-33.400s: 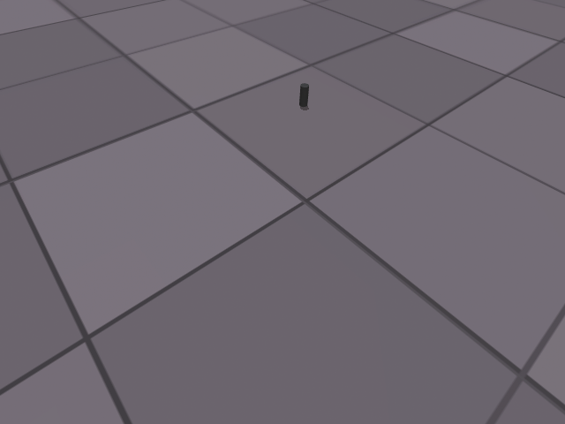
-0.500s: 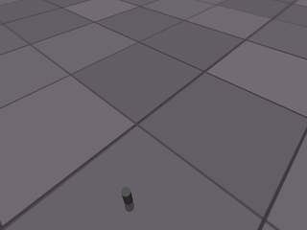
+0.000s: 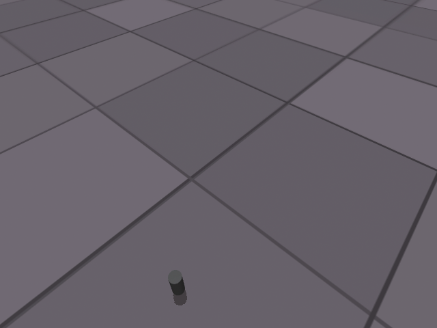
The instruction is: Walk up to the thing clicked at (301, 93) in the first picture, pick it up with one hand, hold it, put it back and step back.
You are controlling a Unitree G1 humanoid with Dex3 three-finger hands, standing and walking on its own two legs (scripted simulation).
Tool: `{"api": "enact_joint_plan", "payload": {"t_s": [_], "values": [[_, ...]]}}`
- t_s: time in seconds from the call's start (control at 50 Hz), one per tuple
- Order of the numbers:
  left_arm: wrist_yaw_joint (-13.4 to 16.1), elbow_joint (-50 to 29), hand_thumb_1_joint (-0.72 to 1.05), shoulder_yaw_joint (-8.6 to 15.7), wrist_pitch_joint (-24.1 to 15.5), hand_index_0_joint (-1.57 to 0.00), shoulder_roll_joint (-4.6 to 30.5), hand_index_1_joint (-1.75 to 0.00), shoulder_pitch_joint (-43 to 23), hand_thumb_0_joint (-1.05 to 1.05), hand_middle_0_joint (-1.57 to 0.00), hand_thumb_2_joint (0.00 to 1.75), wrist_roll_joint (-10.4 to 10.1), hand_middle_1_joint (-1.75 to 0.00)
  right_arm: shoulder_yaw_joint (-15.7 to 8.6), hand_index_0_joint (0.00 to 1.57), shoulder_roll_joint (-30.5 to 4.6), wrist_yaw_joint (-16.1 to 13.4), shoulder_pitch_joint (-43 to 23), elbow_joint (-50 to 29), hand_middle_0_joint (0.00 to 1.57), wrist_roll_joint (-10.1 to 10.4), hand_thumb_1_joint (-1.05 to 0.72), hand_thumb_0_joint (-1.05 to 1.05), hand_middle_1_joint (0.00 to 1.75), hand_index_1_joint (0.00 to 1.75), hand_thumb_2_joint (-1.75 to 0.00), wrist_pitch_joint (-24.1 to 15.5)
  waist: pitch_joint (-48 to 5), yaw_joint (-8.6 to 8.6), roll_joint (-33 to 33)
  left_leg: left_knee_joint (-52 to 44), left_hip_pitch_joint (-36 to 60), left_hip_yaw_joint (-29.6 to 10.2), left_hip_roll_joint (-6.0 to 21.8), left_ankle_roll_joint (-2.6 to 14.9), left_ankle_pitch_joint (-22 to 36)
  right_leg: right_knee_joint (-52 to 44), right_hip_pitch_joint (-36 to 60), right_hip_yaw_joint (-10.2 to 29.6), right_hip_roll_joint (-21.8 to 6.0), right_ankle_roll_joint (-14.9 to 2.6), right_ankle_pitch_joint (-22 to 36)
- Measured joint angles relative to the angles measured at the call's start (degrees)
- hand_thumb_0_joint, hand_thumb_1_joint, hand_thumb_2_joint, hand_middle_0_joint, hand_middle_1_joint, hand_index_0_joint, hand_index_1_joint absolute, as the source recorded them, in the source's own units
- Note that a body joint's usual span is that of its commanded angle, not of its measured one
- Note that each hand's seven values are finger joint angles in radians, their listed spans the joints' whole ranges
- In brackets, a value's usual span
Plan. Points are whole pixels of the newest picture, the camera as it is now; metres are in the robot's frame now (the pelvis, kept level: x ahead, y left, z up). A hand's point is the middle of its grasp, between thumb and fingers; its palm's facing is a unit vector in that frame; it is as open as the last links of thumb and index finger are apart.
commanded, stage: stand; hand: left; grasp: from the side
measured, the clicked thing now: (176, 283) +0.46 +0.18 -0.71
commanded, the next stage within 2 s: step back in 0.14 s
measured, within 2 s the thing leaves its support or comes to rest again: neither
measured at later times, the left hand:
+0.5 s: hand out of the picture +0.10 +0.31 -0.18, palm faces +0.00 -0.93 -0.36, open 7.4 cm
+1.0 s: hand out of the picture -0.06 +0.31 -0.16, palm faces -0.05 -0.92 -0.39, open 7.3 cm
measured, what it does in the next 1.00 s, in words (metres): walks backwards: right foot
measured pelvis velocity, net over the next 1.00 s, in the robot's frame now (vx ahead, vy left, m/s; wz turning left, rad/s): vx -0.16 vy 0.05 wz -0.05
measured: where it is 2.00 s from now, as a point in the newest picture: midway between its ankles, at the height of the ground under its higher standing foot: outside the picture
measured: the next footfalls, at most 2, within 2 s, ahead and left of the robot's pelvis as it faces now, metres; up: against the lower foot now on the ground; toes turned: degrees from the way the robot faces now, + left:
right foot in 0.88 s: -0.12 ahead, -0.07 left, +0.00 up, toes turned -1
left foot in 1.20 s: -0.18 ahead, +0.17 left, +0.00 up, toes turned -2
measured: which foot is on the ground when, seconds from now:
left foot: down 0.00-0.90, up 0.92-1.00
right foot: down 0.00-0.44, up 0.46-0.86, down 0.88-1.00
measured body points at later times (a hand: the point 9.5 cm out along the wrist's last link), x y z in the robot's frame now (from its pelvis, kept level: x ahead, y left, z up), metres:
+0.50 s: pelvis -0.06 +0.05 -0.03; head +0.02 +0.08 +0.41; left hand +0.09 +0.36 -0.16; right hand +0.01 -0.28 -0.14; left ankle -0.05 +0.15 -0.75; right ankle -0.02 -0.11 -0.73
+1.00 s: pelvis -0.16 +0.05 -0.02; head -0.11 +0.04 +0.42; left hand -0.06 +0.36 -0.14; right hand -0.06 -0.27 -0.15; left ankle -0.12 +0.17 -0.70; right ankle -0.16 -0.07 -0.75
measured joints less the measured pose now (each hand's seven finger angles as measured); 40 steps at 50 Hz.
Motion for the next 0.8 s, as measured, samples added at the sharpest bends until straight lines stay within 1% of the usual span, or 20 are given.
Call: {"api": "enact_joint_plan", "payload": {"t_s": [0.14,0.2,0.24,0.26,0.3,0.32,0.36,0.4,0.42,0.44,0.46,0.48,0.5,0.52,0.56,0.6,0.64,0.7,0.74,0.8], "values": [[-0.1,-0.2,0.91,0.0,-0.1,-0.21,0.2,-0.30,0.2,0.01,-0.20,0.90,0.0,-0.30,0.1,0.21,0.1,0.1,0.1,0.0,0.20,0.1,-0.91,0.00,0.30,0.30,-0.90,-0.1,0.0,-0.02,0.0,-0.1,0.1,0.0,0.1,-0.08,0.0,-0.1,0.1,0.0,0.1,-0.11,0.0],[-0.2,-1.9,0.91,1.4,0.4,-0.21,0.4,-0.30,-0.1,0.01,-0.20,0.90,-0.8,-0.30,-0.4,0.21,-0.5,0.5,-0.8,-1.8,0.21,0.7,-0.91,0.00,0.30,0.30,-0.90,0.7,1.4,-0.47,0.4,4.9,-3.3,-0.4,0.4,0.46,-1.7,2.5,-2.1,-0.3,0.4,-0.31,-0.8],[-0.1,-3.6,0.90,2.2,0.8,-0.21,0.8,-0.30,-0.7,0.01,-0.20,0.90,-1.0,-0.30,-1.0,0.21,-1.2,0.5,-1.5,-3.7,0.21,1.1,-0.91,0.00,0.30,0.30,-0.90,1.3,3.2,-0.72,0.5,10.4,-6.7,-0.6,0.2,1.53,-2.4,4.8,-3.8,-0.5,0.3,-0.49,-1.3],[-0.1,-4.5,0.90,2.6,1.1,-0.21,1.0,-0.30,-1.0,0.01,-0.20,0.90,-0.9,-0.30,-1.3,0.21,-1.5,0.5,-1.7,-4.6,0.21,1.2,-0.91,0.00,0.30,0.30,-0.90,1.6,4.0,-0.70,0.4,14.2,-8.7,-1.0,-0.4,2.18,-4.3,6.0,-4.7,-0.4,0.0,-0.50,-1.6],[0.1,-6.4,0.90,3.0,1.7,-0.21,1.4,-0.30,-1.4,0.01,-0.20,0.90,-0.2,-0.30,-2.0,0.21,-2.3,0.6,-1.7,-6.4,0.21,1.0,-0.91,0.00,0.30,0.30,-0.90,2.4,5.1,-0.44,-0.2,23.5,-12.2,-1.8,-2.4,3.38,-12.0,8.4,-6.8,0.3,-0.8,-0.34,-2.2],[0.1,-7.3,0.90,3.1,1.9,-0.21,1.6,-0.30,-1.6,0.01,-0.20,0.90,0.1,-0.30,-2.3,0.21,-2.6,0.7,-1.5,-7.4,0.21,1.0,-0.91,0.00,0.30,0.30,-0.90,2.7,5.5,-0.40,-0.6,27.2,-13.5,-2.0,-3.3,3.86,-14.6,9.6,-7.8,0.6,-1.3,-0.20,-2.5],[0.3,-8.9,0.90,3.2,2.4,-0.21,2.2,-0.30,-2.3,0.01,-0.20,0.90,0.6,-0.30,-2.7,0.20,-3.2,0.8,-0.7,-9.0,0.20,1.2,-0.91,0.00,0.30,0.30,-0.90,2.9,6.0,-0.66,-1.2,30.5,-14.5,-2.0,-4.0,4.33,-16.5,11.6,-9.7,0.8,-2.1,0.44,-2.9],[0.4,-10.6,0.90,3.1,2.7,-0.21,2.8,-0.30,-3.1,0.01,-0.20,0.90,0.8,-0.30,-2.9,0.20,-3.6,0.8,0.5,-10.1,0.20,0.9,-0.91,0.00,0.30,0.30,-0.90,2.8,6.3,-0.94,-1.7,27.3,-13.4,-1.5,-3.6,4.34,-14.6,14.2,-11.8,0.9,-2.8,1.31,-3.7],[0.4,-11.5,0.90,3.0,3.0,-0.21,3.2,-0.30,-3.5,0.01,-0.20,0.90,0.6,-0.30,-3.0,0.20,-3.8,0.7,1.1,-10.4,0.20,0.7,-0.91,0.00,0.30,0.30,-0.90,2.6,6.5,-1.23,-1.8,22.9,-11.9,-1.2,-3.1,4.25,-11.2,16.0,-13.0,0.7,-3.1,1.83,-4.4],[0.4,-12.3,0.90,3.0,3.3,-0.21,3.5,-0.30,-4.1,0.01,-0.20,0.90,0.3,-0.30,-3.3,0.20,-3.9,0.7,1.8,-10.6,0.20,0.2,-0.91,0.00,0.30,0.30,-0.90,2.3,6.7,-1.53,-2.0,19.4,-10.7,-1.1,-3.0,3.58,-9.3,18.2,-14.3,0.5,-3.6,2.20,-5.3],[0.4,-13.0,0.90,3.1,3.6,-0.21,4.0,-0.30,-5.0,0.01,-0.20,0.90,-0.1,-0.30,-3.5,0.20,-3.4,0.5,1.9,-10.4,0.20,-0.4,-0.91,0.00,0.30,0.30,-0.90,2.1,7.6,-1.30,-3.2,19.6,-10.8,-0.6,-3.9,3.46,-9.8,20.8,-15.6,2.1,-3.8,1.37,-6.4],[0.7,-13.5,0.91,3.3,3.9,-0.21,4.2,-0.30,-5.7,0.01,-0.20,0.90,-0.3,-0.30,-3.4,0.20,-2.9,0.6,2.1,-10.4,0.20,-0.6,-0.91,0.00,0.30,0.30,-0.90,2.1,8.4,-1.12,-3.9,20.3,-11.2,-0.3,-4.2,3.70,-10.0,24.5,-16.8,4.9,-2.4,0.55,-11.0],[1.0,-13.8,0.91,3.4,4.1,-0.21,4.3,-0.30,-6.0,0.01,-0.20,0.90,-0.4,-0.30,-3.2,0.20,-2.4,0.8,2.3,-10.5,0.20,-0.7,-0.91,0.00,0.30,0.30,-0.90,2.1,8.8,-1.36,-3.9,20.6,-11.7,-0.5,-4.1,3.99,-9.9,29.1,-18.0,7.5,0.0,0.05,-16.0],[1.2,-14.0,0.91,3.3,4.3,-0.21,4.4,-0.30,-6.1,0.01,-0.20,0.90,-0.4,-0.30,-3.0,0.20,-2.0,0.8,2.5,-10.7,0.20,-0.7,-0.91,0.00,0.30,0.30,-0.90,2.1,9.0,-1.71,-3.8,20.2,-11.9,-0.9,-3.8,4.21,-9.4,34.0,-19.2,9.2,2.3,-0.34,-19.1],[1.5,-14.2,0.91,3.2,4.4,-0.21,4.5,-0.30,-5.7,0.01,-0.20,0.90,-0.8,-0.29,-2.5,0.21,-1.2,0.5,2.8,-11.1,0.20,-0.8,-0.91,0.00,0.30,0.30,-0.90,2.1,8.9,-1.79,-3.8,18.4,-12.0,-0.7,-3.4,4.51,-7.9,42.0,-21.0,10.8,5.3,-0.65,-20.3],[1.4,-14.5,0.91,3.1,4.3,-0.21,4.3,-0.30,-4.7,0.01,-0.20,0.90,-0.9,-0.29,-2.3,0.21,-0.7,-0.1,2.8,-11.9,0.21,-0.8,-0.91,0.00,0.30,0.30,-0.90,2.0,8.7,-1.63,-3.5,17.2,-12.0,-0.2,-3.0,4.86,-6.8,46.3,-21.4,10.4,6.3,-0.22,-19.8],[1.2,-14.7,0.91,3.1,4.2,-0.21,4.1,-0.30,-3.4,0.01,-0.20,0.90,-0.7,-0.29,-2.2,0.21,-0.4,-0.5,2.6,-13.0,0.21,-0.7,-0.90,0.00,0.30,0.30,-0.90,1.8,8.8,-1.65,-3.1,16.6,-12.1,0.4,-2.6,5.12,-6.1,47.0,-20.4,9.9,6.2,0.71,-19.9],[1.0,-15.0,0.91,3.2,4.3,-0.21,3.9,-0.30,-1.7,0.01,-0.20,0.90,-0.5,-0.30,-2.1,0.21,-0.2,-0.8,2.1,-14.8,0.21,-0.5,-0.90,0.00,0.30,0.30,-0.90,1.4,8.9,-1.60,-2.7,16.8,-12.7,1.4,-2.3,5.31,-5.4,43.0,-17.9,9.5,5.3,1.61,-19.8],[0.8,-15.1,0.91,3.4,4.2,-0.21,3.8,-0.30,-0.8,0.01,-0.20,0.90,-0.4,-0.30,-1.9,0.21,-0.2,-0.7,1.6,-15.8,0.21,-0.5,-0.90,0.00,0.30,0.30,-0.90,1.4,9.1,-1.46,-2.5,17.5,-13.5,2.1,-2.1,5.31,-5.2,39.2,-16.2,9.0,4.4,1.74,-19.4],[0.4,-15.1,0.91,3.6,4.0,-0.21,3.7,-0.30,0.3,0.01,-0.20,0.90,-0.3,-0.30,-1.7,0.21,-0.6,-0.5,0.8,-16.9,0.21,-0.5,-0.90,0.00,0.30,0.30,-0.90,1.5,9.0,-1.18,-2.1,19.0,-15.0,3.1,-1.8,5.01,-4.8,32.4,-13.5,7.2,2.9,1.29,-18.0]]}}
